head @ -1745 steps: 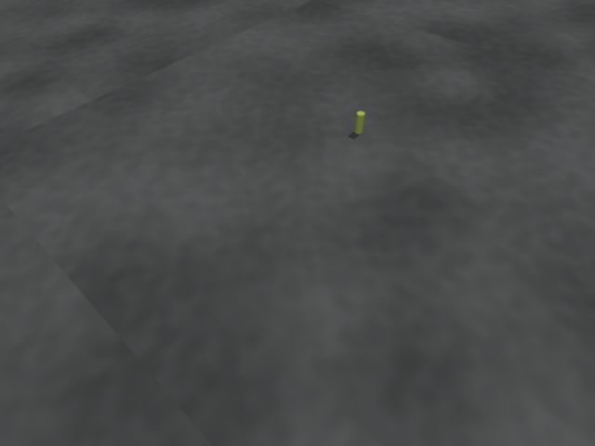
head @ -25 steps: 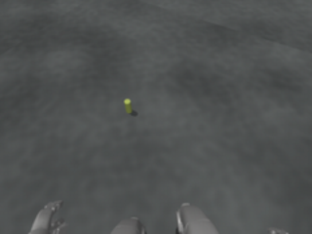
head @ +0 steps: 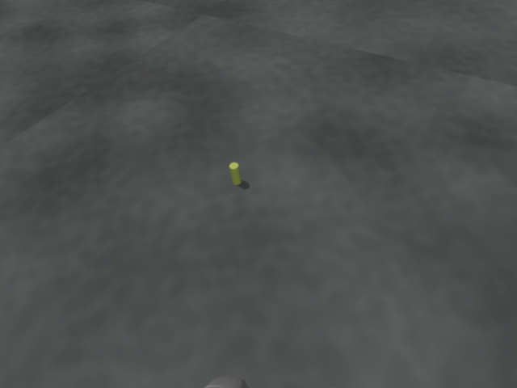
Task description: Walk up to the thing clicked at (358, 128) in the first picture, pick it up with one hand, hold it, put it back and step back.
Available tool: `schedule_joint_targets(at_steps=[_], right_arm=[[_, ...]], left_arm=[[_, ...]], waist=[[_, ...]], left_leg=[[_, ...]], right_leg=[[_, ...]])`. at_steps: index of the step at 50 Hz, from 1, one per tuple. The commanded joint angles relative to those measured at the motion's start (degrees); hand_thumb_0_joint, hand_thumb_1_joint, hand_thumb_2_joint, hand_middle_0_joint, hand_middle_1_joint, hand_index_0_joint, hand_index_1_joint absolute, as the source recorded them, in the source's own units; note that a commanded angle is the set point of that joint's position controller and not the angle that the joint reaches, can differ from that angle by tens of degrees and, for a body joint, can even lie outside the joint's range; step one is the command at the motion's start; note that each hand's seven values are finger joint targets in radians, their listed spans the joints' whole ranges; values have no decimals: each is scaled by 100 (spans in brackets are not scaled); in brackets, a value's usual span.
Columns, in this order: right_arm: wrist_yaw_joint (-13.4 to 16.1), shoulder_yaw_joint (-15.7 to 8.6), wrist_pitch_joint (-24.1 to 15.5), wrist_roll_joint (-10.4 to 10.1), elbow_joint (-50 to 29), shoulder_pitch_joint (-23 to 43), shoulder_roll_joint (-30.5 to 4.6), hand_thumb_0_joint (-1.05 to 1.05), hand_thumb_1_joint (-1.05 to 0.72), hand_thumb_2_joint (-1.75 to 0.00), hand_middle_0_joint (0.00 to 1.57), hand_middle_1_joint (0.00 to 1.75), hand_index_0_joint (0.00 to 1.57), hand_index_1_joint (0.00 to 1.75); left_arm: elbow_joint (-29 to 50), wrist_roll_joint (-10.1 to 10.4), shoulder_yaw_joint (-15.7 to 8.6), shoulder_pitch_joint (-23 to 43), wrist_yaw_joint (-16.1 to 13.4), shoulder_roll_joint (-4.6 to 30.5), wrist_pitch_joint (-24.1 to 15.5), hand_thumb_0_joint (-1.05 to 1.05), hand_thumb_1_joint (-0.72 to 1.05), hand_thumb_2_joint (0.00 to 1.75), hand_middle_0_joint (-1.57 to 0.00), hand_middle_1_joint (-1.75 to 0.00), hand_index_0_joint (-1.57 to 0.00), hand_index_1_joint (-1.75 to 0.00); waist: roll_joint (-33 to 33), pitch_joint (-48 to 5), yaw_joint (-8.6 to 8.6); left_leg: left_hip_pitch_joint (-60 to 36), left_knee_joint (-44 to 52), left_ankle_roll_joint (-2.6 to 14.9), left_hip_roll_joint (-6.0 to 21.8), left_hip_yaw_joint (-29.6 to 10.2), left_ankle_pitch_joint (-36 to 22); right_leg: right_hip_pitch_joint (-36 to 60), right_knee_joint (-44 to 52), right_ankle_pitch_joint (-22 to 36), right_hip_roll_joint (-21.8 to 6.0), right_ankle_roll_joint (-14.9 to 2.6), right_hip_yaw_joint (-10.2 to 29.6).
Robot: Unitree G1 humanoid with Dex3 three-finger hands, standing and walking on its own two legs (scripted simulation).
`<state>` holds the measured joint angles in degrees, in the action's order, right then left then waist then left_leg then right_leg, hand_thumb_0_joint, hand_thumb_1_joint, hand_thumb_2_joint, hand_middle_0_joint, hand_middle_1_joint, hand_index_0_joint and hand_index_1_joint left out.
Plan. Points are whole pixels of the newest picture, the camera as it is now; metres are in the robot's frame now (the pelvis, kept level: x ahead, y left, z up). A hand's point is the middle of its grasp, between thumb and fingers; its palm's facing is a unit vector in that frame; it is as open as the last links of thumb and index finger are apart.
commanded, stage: step back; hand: left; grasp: from above
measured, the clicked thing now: (235, 173) +1.11 +0.24 -0.70
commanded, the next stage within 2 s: stand in 0.90 s
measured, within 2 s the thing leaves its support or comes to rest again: neither
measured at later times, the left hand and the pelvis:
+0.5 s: hand out of the picture +0.07 +0.25 -0.14, palm faces +0.04 -0.92 -0.38, open 7.3 cm; pelvis +0.02 -0.01 +0.00, yaw +1 degrees
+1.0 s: hand (123, 373) +0.15 +0.28 -0.14, palm faces -0.01 -0.94 -0.35, open 7.3 cm; pelvis +0.06 +0.02 +0.01, yaw +0 degrees
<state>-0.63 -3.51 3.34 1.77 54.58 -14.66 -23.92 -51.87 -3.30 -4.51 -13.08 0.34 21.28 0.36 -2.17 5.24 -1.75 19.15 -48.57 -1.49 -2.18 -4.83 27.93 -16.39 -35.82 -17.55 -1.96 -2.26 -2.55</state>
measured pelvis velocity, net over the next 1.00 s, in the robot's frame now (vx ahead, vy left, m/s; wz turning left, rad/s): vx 0.06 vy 0.02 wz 0.00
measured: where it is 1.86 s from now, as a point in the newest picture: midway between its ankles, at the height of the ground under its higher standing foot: outside the picture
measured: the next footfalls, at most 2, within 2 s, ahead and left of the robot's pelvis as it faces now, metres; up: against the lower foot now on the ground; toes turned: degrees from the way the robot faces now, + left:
left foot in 0.06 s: +0.02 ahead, +0.14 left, +0.00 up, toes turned -1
left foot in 0.60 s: +0.12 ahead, +0.14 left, +0.00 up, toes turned +2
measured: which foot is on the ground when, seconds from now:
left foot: up 0.00-0.04, down 0.06-0.32, up 0.34-0.58, down 0.60-1.00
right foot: down 0.00-1.00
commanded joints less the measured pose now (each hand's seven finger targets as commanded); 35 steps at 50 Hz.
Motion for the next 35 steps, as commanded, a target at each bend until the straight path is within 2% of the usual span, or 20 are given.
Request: schedule_joint_targets(at_steps=[1,2,3,4,5,7,8,11,14,15,16,17,18,20,22,26,29,31,32,35], right_arm=[[0,-260,-393,4,-309,109,-816,0,-90,-90,20,30,20,30],[22,-312,-438,27,-149,-107,-858,0,-90,-90,20,30,20,30],[55,-393,-491,76,-96,-317,-1058,0,-90,-90,20,30,20,30],[71,-440,-527,117,-207,-157,-1557,0,-90,-90,20,30,20,30],[53,-489,-538,70,-266,-52,-1791,0,-90,-90,20,30,20,30],[85,-288,-631,72,-340,487,-1231,0,-90,-90,20,30,20,30],[92,-304,-630,85,-344,488,-1252,0,-90,-90,20,30,20,30],[41,-328,-571,108,-352,467,-1232,0,-90,-90,20,30,20,30],[24,-279,-422,30,-387,672,-1043,0,-90,-90,20,30,20,30],[36,-165,-400,6,-429,513,-715,0,-90,-90,20,30,20,30],[61,-101,-413,-22,-582,695,-466,0,-90,-90,20,30,20,30],[132,-209,-397,17,-483,602,-831,0,-90,-90,20,30,20,30],[122,-264,-428,-13,-360,371,-1018,0,-90,-90,20,30,20,30],[99,-227,-459,-45,-178,165,-865,0,-90,-90,20,30,20,30],[61,-194,-471,-15,-80,25,-800,0,-90,-90,20,30,20,30],[51,-175,-438,13,-43,286,-643,0,-90,-90,20,30,20,30],[109,-181,-476,17,72,270,-661,0,-90,-90,20,30,20,30],[161,-208,-541,42,-26,567,-1058,0,-90,-90,20,30,20,30],[130,-205,-525,-37,-50,922,-1245,0,-90,-90,20,30,20,30],[111,-71,-489,-47,87,1216,-936,0,-90,-90,20,30,20,30]], left_arm=[[430,70,-378,367,-59,1677,-94,0,90,90,-20,-30,-20,-30],[423,64,-267,264,-37,1442,-59,0,90,90,-20,-30,-20,-30],[448,77,-167,136,-21,1146,-50,0,90,90,-20,-30,-20,-30],[513,201,-81,395,0,884,-69,0,90,90,-20,-30,-20,-30],[481,136,-254,874,-25,1428,-98,0,90,90,-20,-30,-20,-30],[310,239,-189,492,49,1198,-140,0,90,90,-20,-30,-20,-30],[231,228,-185,401,65,1227,-169,0,90,90,-20,-30,-20,-30],[81,188,-193,346,115,1176,-207,0,90,90,-20,-30,-20,-30],[-210,143,-250,-248,39,1094,-293,0,90,90,-20,-30,-20,-30],[-238,86,-317,-351,-14,1281,-346,0,90,90,-20,-30,-20,-30],[-249,37,-418,-554,-55,1828,-380,0,90,90,-20,-30,-20,-30],[-68,36,-478,-227,-46,2097,-393,0,90,90,-20,-30,-20,-30],[51,93,-454,-18,-51,1917,-417,0,90,90,-20,-30,-20,-30],[61,155,-349,192,-96,1564,-468,0,90,90,-20,-30,-20,-30],[45,144,-296,291,-88,1525,-491,0,90,90,-20,-30,-20,-30],[90,196,-185,471,-98,1436,-425,0,90,90,-20,-30,-20,-30],[86,270,-61,503,-107,1286,-333,0,90,90,-20,-30,-20,-30],[80,361,66,354,-101,923,-269,0,90,90,-20,-30,-20,-30],[-85,391,15,342,-121,1079,-217,0,90,90,-20,-30,-20,-30],[-328,297,31,386,-123,1139,-265,0,90,90,-20,-30,-20,-30]], waist=[[1200,-263,52],[753,-345,165],[-10,-496,266],[-1026,-354,346],[-466,170,511],[-147,173,116],[-367,67,141],[-766,-63,279],[-464,-114,-152],[220,-202,-191],[1525,-153,-337],[1180,122,-281],[663,240,-117],[527,186,57],[794,-169,88],[1000,-350,82],[749,-634,233],[-180,-960,79],[-339,-887,-16],[-259,-766,-49]], left_leg=[[-781,2359,234,59,661,-446],[-1375,2833,288,-26,588,-804],[-2056,3082,451,562,-499,-148],[-1679,3757,1112,1951,-2800,2050],[-535,3914,1587,2306,-3085,2374],[-696,3563,1250,1707,-1860,961],[-720,3449,1144,1556,-1474,666],[-243,3299,1053,1345,-957,512],[588,2274,801,1097,-440,499],[1081,1422,624,723,-116,474],[1907,-87,349,-86,286,614],[1507,-681,256,105,-215,677],[1491,-822,276,257,-426,382],[1279,-614,257,419,-413,-180],[643,-196,169,462,-137,-340],[-201,979,162,391,524,-622],[-1127,2158,283,392,532,-2013],[-1027,2665,726,1539,-923,-2365],[-379,2616,1058,1740,-950,-2011],[-302,2438,622,1275,-353,-2091]], right_leg=[[-133,1534,-1846,-1143,-636,1437],[-435,992,-1624,-820,-465,1051],[-1219,115,-1519,-488,-232,674],[-2096,-890,-1424,244,162,2],[-1767,-1431,-1447,-70,133,625],[-1392,-1413,-771,-112,91,763],[-1262,-1218,-690,-92,97,559],[-379,-457,-710,82,168,188],[1190,828,-58,340,97,29],[1649,1222,-460,107,-3,689],[1420,2313,-2275,-1277,-570,3151],[528,2605,-3073,-2100,-1079,3957],[475,2441,-2643,-2032,-1208,3693],[446,2171,-1388,-1494,-840,2573],[262,1893,-122,-1333,-778,1900],[0,1362,1297,-1120,-627,1198],[-162,604,2200,-834,-294,889],[-150,108,938,-205,96,614],[413,40,-181,59,136,305],[769,722,587,-195,28,599]])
